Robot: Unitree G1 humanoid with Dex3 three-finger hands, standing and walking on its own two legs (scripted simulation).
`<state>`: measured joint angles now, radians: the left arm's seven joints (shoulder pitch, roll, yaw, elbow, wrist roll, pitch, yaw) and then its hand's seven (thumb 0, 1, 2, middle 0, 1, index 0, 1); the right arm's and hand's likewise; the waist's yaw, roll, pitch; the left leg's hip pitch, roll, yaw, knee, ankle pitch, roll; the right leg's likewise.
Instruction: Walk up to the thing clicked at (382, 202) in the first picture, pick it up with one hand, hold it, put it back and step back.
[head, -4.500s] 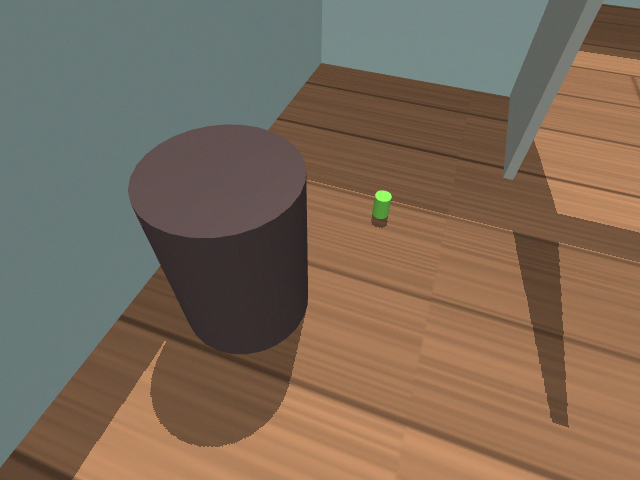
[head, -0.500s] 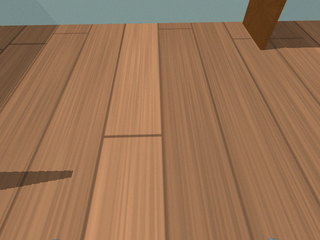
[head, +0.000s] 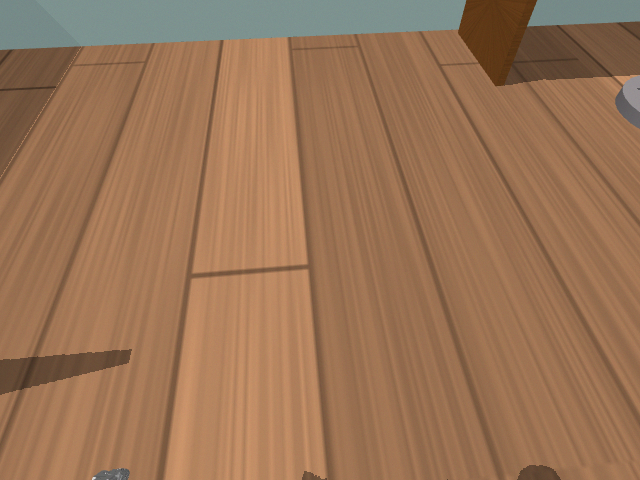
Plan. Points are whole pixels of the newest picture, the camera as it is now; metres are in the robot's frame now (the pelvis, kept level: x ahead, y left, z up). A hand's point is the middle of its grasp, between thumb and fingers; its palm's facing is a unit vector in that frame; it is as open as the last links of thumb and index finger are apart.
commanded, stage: walk up
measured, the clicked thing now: out of the picture -0.21 +1.26 -0.72
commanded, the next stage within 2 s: stand in 0.52 s
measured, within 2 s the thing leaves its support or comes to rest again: neither
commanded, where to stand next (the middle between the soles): +0.06 +0.00 m, yaw +4 degrees
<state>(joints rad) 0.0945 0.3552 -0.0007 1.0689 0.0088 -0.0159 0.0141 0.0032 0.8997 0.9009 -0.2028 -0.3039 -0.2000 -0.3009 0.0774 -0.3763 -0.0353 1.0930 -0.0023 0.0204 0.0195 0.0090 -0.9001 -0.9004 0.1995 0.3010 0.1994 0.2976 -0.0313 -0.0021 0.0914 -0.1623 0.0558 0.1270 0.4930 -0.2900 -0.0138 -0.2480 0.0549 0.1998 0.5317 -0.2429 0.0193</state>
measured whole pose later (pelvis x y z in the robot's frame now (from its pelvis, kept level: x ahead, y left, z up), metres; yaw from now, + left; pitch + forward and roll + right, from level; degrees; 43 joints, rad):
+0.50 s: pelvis +0.01 +0.01 +0.00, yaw -1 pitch -3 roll +0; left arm 0.11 0.37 0.00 1.04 0.01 -0.01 0.02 0.00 0.90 0.90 -0.20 -0.30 -0.20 -0.30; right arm 0.07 -0.37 -0.05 1.06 0.00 0.04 0.02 0.01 -0.90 -0.90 0.20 0.30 0.20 0.30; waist -0.03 -0.01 0.10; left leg -0.16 0.06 0.14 0.55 -0.34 -0.01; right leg -0.24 0.06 0.21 0.57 -0.28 0.02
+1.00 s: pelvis +0.00 +0.01 +0.01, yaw +3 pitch -4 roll +0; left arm 0.10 0.34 0.00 1.11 0.01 0.00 0.01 0.00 0.90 0.90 -0.20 -0.30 -0.20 -0.30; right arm 0.08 -0.34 -0.03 1.10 -0.01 0.01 0.01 0.01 -0.90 -0.90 0.20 0.30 0.20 0.30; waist -0.02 -0.01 0.07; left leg -0.09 0.02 0.09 0.37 -0.22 0.00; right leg -0.14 0.01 0.16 0.38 -0.17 0.04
